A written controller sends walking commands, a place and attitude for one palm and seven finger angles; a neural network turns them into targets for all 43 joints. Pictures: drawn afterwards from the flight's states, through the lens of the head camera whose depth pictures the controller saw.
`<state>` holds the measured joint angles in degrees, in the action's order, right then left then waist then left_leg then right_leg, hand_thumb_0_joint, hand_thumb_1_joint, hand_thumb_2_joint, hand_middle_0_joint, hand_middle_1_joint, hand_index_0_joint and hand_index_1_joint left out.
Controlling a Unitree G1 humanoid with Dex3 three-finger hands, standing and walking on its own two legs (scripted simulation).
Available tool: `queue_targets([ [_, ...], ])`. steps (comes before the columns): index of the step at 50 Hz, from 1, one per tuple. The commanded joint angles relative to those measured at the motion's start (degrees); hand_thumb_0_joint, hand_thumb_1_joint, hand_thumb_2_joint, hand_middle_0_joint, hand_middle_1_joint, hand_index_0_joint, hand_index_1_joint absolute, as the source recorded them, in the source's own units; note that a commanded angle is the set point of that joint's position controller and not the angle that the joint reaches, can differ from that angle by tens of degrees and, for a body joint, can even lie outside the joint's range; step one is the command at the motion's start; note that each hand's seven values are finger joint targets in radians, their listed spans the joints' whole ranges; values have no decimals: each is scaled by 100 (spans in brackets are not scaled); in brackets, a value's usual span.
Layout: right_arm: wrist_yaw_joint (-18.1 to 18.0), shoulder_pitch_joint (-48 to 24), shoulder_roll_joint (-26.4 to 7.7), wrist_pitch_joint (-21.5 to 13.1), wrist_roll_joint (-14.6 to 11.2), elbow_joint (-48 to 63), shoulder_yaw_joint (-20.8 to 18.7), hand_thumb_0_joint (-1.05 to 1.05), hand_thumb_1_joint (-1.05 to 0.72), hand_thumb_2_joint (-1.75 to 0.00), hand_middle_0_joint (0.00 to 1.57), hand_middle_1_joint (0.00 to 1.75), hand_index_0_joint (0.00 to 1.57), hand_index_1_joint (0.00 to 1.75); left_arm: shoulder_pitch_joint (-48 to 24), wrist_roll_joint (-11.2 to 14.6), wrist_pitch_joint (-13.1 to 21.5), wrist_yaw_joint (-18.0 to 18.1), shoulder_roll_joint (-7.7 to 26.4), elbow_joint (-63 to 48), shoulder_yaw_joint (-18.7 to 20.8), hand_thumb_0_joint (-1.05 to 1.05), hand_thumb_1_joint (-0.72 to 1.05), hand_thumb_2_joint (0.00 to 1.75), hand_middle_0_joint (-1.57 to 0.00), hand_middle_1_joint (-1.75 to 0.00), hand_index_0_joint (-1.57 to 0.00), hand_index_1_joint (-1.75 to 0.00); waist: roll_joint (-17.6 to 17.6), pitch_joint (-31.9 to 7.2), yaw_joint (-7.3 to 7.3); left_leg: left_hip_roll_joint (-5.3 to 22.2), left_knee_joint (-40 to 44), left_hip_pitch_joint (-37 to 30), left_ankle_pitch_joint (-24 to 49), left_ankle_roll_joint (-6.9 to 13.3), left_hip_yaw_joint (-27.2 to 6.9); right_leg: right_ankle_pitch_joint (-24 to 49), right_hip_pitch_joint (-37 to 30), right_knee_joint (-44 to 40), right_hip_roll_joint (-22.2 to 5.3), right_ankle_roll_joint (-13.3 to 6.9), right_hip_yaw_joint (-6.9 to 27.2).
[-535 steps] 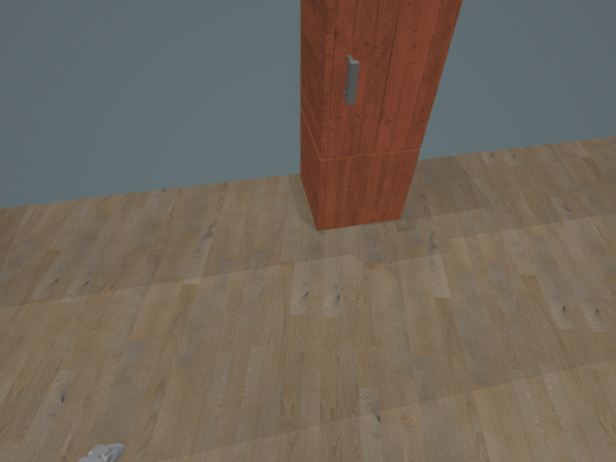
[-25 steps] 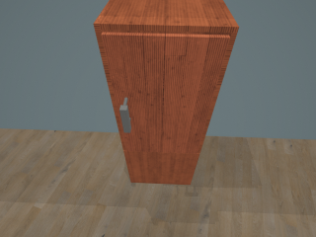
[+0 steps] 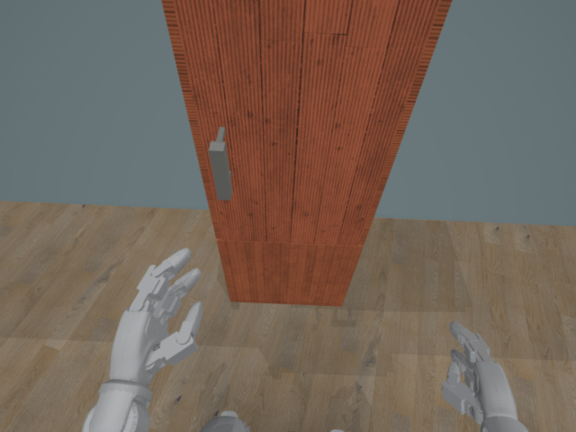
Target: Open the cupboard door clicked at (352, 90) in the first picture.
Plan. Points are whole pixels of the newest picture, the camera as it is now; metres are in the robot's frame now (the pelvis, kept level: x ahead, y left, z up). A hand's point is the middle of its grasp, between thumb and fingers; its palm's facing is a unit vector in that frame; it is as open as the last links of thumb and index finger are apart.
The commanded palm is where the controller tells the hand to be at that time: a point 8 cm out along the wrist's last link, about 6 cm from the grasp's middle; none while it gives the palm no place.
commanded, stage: raise the hand with hooked fingers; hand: left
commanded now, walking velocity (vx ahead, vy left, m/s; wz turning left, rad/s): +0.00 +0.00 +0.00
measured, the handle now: (223, 164) +0.57 +0.15 +0.02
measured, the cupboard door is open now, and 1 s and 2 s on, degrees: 0 0 0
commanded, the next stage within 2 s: move the hooked fingers beside the handle in 1.74 s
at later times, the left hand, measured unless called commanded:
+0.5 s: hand (133, 351) +0.22 +0.21 +0.00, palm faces -0.02 -1.00 +0.00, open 11.2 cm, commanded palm +0.20 +0.28 +0.01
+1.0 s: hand (71, 320) +0.25 +0.30 +0.03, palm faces +0.08 -0.99 -0.08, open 13.8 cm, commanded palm +0.23 +0.34 +0.03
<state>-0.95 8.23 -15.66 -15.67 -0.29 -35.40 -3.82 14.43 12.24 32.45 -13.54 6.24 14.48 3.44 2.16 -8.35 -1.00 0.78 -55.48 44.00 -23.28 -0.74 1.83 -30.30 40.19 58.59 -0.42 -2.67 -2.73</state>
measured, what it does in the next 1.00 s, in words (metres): stands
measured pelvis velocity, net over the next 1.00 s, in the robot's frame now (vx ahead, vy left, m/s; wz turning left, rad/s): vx -0.01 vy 0.04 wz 0.00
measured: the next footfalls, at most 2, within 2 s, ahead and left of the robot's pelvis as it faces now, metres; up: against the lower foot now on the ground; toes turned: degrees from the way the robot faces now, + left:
none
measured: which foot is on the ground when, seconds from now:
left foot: down 0.00-1.00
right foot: down 0.00-1.00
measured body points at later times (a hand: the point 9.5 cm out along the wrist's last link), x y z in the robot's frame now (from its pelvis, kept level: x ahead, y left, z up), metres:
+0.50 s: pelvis -0.02 +0.03 -0.03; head +0.06 +0.04 +0.41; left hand +0.22 +0.27 +0.00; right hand +0.14 -0.19 -0.13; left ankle +0.04 +0.13 -0.68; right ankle -0.01 -0.09 -0.68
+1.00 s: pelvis -0.01 +0.04 -0.02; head +0.05 +0.07 +0.43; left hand +0.24 +0.35 +0.03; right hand +0.16 -0.20 -0.09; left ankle +0.04 +0.13 -0.68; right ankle -0.01 -0.09 -0.68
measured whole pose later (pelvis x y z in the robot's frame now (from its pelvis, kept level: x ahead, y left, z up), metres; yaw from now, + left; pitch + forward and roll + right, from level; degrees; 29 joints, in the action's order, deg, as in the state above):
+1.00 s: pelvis -0.01 +0.04 -0.02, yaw +0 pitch +15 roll -4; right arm -3.8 13.2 -14.3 -10.6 -1.7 -30.7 1.8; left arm 7.9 17.8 21.7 -19.0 19.9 14.1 19.0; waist -1.6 -7.6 -0.8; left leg 1.0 -63.9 53.6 -25.4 2.6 -0.7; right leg -29.6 45.8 60.5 0.0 0.4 -5.1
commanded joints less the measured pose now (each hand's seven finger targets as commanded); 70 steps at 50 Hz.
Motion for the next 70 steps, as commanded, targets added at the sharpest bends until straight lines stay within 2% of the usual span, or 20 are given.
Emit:
queue_targets([
  [1,133,-482,-432,194,21,1458,-183,0,-90,-90,20,30,20,30,1616,100,121,-253,1200,-1360,1059,0,46,71,-23,-58,-23,-58,-720,-1394,832,-357,-142,-87,1359,91,125,2685,-800,-228,-131,120,579],
  [3,97,-409,-352,343,-9,1632,-161,0,-90,-90,20,30,20,30,1215,97,-74,16,1004,-2145,865,0,41,69,-24,-62,-24,-62,-835,-1441,597,-260,-219,-363,1414,174,77,2584,-428,-224,-15,122,466],
  [5,19,-113,-347,417,59,1565,-137,0,-90,-90,20,30,20,30,390,109,42,252,1066,-2958,815,0,36,67,-24,-64,-24,-64,-569,-1387,195,-119,-439,-377,1398,256,-156,2396,94,-114,109,153,346],
  [6,-39,-21,-327,431,69,1506,-139,0,-90,-90,20,30,20,30,226,98,188,310,1083,-3259,818,0,34,66,-24,-66,-24,-66,-739,-1391,111,-64,-548,-401,1377,274,-214,2268,257,-137,108,155,352],
  [11,-245,180,-477,213,110,1167,41,0,-90,-90,20,30,20,30,-537,139,626,-151,895,-3360,128,0,22,61,-25,-74,-25,-74,-645,-1215,-402,71,-866,-307,878,306,-543,1191,1313,-10,253,111,85],
  [14,-348,179,-580,150,-13,1141,70,0,-90,-90,20,30,20,30,12,283,40,-592,1019,-2227,285,0,15,58,-25,-78,-25,-78,-140,-1130,-326,42,-818,237,249,288,-540,524,1187,-256,254,179,175],
  [17,-378,-4,-629,261,-158,1363,84,0,-90,-90,20,30,20,30,363,403,-886,-784,1446,-1900,820,0,8,55,-26,-82,-26,-82,-302,-1498,123,-46,-398,137,134,256,-517,317,714,-378,207,163,118],
  [20,-406,-149,-490,380,-179,1556,94,0,-90,-90,20,30,20,30,584,577,-1487,-451,1707,-2298,1442,0,1,52,-26,-87,-26,-87,-335,-1965,486,-62,-47,-257,585,251,-503,767,64,-392,211,152,-20],
  [22,-381,-30,-323,401,-156,1545,99,0,-90,-90,20,30,20,30,629,646,-1417,-38,1612,-2873,1614,0,-3,50,-27,-90,-27,-90,-429,-2135,507,-32,54,-585,990,231,-479,1173,-93,-389,200,155,-110],
  [26,-337,81,-325,361,-44,1259,118,0,-90,-90,20,30,20,30,178,397,-744,494,1479,-2831,1401,0,-13,46,-27,-96,-27,-96,-422,-1279,174,62,5,-384,858,193,-549,899,612,-290,239,128,-211],
  [30,-305,281,-592,295,-31,1059,125,0,-90,-90,20,30,20,30,-410,215,-304,76,1416,-1718,993,0,-22,42,-28,-102,-28,-102,-343,-473,-211,37,-107,229,-230,210,-604,8,1349,-311,238,133,-159],
  [34,-393,393,-765,183,-169,1208,83,0,-90,-90,20,30,20,30,-473,515,-491,-591,1857,-1707,1287,0,-31,38,-29,-108,-29,-108,-702,-1293,-24,5,132,-295,-157,215,-553,109,782,-561,209,113,-41],
  [38,-424,424,-737,132,-180,1239,91,0,-90,-90,20,30,20,30,-526,734,-661,-597,2313,-2343,1878,0,-41,34,-29,-114,-29,-114,-1028,-1866,174,48,342,-1063,683,170,-646,772,362,-529,252,85,-164],
  [40,-408,428,-694,144,-139,1171,105,0,-90,-90,20,30,20,30,-521,749,-648,-399,2410,-2291,2097,0,-45,32,-30,-117,-30,-117,-1100,-1663,204,79,377,-1131,869,122,-726,877,486,-467,293,65,-229],
  [45,-347,444,-744,250,-118,1057,160,0,-90,-90,20,30,20,30,-984,610,-698,-333,2080,-1065,1870,0,-50,30,-30,-120,-30,-120,-771,-574,-68,56,429,-453,-6,132,-746,429,939,-551,287,103,-265],
  [49,-383,562,-866,275,-171,1158,161,0,-90,-90,20,30,20,30,-1373,629,-938,-875,2288,-719,1818,0,-50,30,-30,-120,-30,-120,-663,-1002,-85,30,424,-633,213,165,-657,590,629,-685,274,113,-200],
  [54,-436,560,-857,203,-169,1157,180,0,-90,-90,20,30,20,30,-1956,869,-866,-1231,2872,-1067,2348,0,-50,30,-30,-120,-30,-120,-874,-1654,20,35,328,-1159,937,173,-647,992,372,-690,304,90,-136],
  [60,-430,638,-868,204,-128,953,207,0,-90,-90,20,30,20,30,-2221,933,-734,-1234,3102,-314,2722,0,-50,30,-30,-120,-30,-120,-894,-1312,23,55,292,-1007,1089,135,-674,1059,559,-600,314,71,-169],
  [66,-372,768,-950,239,-204,1089,147,0,-90,-90,20,30,20,30,-1937,994,-1154,-1739,2787,152,2350,0,-50,30,-30,-120,-30,-120,-687,-1618,25,6,245,-1045,1447,217,-515,1527,220,-711,286,112,-118],
  [70,-326,783,-971,227,-147,1114,125,0,-90,-90,20,30,20,30,-2108,1018,-1021,-1655,3135,-142,2639,0,-50,30,-30,-120,-30,-120,-662,-1551,50,12,160,-941,1536,221,-539,1572,295,-614,317,96,-109],
])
